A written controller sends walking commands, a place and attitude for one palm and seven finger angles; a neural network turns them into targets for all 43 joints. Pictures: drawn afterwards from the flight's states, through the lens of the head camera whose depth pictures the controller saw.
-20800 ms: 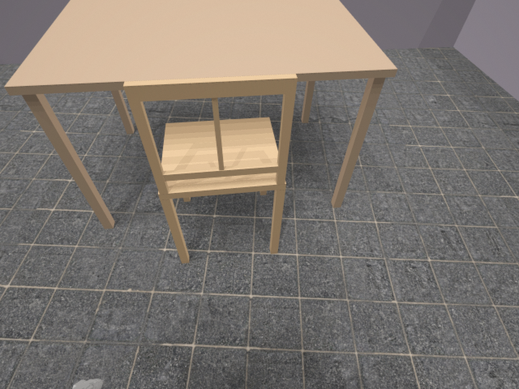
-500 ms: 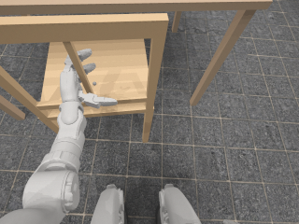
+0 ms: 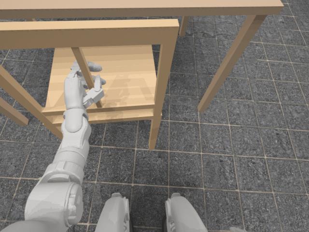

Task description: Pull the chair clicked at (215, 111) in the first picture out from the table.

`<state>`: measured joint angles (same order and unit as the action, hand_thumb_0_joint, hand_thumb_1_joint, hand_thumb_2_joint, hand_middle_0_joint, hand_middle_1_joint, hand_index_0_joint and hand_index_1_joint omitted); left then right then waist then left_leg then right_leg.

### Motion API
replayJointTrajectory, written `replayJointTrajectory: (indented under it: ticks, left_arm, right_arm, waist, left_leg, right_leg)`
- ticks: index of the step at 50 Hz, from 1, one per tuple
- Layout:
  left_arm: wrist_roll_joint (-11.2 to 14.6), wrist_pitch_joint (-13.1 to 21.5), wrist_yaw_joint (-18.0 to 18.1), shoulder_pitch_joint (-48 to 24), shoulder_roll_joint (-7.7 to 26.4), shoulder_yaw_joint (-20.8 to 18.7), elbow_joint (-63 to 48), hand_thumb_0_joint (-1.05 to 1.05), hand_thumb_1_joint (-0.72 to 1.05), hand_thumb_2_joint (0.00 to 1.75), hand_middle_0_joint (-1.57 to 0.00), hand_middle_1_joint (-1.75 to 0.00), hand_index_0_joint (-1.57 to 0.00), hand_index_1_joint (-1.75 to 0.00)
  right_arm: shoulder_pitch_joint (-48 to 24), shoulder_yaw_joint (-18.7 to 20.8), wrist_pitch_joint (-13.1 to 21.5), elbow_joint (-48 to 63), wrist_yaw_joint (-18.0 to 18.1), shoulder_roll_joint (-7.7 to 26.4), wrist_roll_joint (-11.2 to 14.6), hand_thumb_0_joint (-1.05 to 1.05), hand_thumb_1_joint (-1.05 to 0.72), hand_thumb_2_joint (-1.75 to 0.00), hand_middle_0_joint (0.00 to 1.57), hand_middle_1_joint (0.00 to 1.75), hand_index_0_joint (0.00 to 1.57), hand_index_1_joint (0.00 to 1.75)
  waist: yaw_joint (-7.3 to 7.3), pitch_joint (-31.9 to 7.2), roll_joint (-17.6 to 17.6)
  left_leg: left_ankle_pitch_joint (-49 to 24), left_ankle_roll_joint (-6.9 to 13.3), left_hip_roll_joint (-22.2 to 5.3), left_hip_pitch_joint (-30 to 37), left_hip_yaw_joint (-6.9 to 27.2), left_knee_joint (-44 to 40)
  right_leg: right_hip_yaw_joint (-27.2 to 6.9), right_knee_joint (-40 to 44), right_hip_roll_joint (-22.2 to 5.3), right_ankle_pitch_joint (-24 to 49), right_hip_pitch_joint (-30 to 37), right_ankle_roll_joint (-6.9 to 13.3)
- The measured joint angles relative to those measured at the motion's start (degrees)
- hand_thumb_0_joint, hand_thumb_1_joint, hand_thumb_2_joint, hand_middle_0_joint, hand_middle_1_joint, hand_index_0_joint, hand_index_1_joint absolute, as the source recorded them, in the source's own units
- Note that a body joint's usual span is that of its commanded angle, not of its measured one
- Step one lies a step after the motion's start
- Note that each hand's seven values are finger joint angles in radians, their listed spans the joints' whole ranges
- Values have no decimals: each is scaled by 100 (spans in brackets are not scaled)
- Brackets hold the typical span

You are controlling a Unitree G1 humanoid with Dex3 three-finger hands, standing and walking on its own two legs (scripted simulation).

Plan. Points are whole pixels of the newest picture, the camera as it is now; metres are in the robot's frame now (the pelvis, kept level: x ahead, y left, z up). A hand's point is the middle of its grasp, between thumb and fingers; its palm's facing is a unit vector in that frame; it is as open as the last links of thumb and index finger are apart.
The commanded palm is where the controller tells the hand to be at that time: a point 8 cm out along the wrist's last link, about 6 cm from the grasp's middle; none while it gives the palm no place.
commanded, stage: hook a spindle and tug to test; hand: left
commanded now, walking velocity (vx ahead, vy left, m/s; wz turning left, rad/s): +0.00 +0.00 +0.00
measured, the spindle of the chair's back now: (90, 81) +0.50 +0.15 +0.03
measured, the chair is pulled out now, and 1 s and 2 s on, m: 0.00 0.04 0.18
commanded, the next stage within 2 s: step backward, pulling the chair out in 0.56 s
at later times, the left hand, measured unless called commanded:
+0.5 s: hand (101, 96) +0.45 +0.12 +0.03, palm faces +0.07 -1.00 +0.00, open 5.0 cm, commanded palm +0.41 +0.16 +0.03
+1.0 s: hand (99, 97) +0.43 +0.11 +0.05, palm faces -0.05 -0.99 -0.12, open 4.8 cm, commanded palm +0.42 +0.16 +0.05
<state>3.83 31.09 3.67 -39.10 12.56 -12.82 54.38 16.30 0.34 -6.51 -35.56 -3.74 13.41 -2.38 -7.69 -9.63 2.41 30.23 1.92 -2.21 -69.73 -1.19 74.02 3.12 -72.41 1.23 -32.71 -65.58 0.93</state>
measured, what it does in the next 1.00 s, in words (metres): rises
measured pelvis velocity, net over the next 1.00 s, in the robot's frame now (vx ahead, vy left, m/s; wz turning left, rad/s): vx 0.03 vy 0.02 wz -0.01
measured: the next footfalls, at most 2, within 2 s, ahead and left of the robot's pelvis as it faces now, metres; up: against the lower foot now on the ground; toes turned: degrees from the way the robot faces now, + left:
none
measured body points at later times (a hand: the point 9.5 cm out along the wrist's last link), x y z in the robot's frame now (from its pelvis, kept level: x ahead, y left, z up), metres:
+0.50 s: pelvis +0.01 +0.00 +0.01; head +0.15 +0.01 +0.44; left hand +0.44 +0.17 +0.04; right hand +0.09 -0.25 -0.12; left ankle +0.04 +0.10 -0.62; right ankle +0.01 -0.11 -0.62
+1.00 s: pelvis +0.03 +0.02 +0.11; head +0.13 +0.03 +0.54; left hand +0.43 +0.17 +0.06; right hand +0.09 -0.25 -0.02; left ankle +0.04 +0.10 -0.62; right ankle +0.01 -0.11 -0.61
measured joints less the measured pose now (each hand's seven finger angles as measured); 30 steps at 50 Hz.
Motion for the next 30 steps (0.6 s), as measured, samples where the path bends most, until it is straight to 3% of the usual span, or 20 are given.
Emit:
replayJointTrajectory:
  ticks: [30]
  left_arm:
    - [73,-248,163,1088,-355,553,-1272,1,80,81,-44,-145,-43,-145]
  right_arm:
    - [-151,41,-56,206,-44,-27,77,1,-91,-89,20,30,20,30]
  waist:
    - [189,-27,-22]
  left_leg:
    - [94,8,29,371,-29,-199]
  right_leg:
    - [-40,211,-14,-78,369,-24]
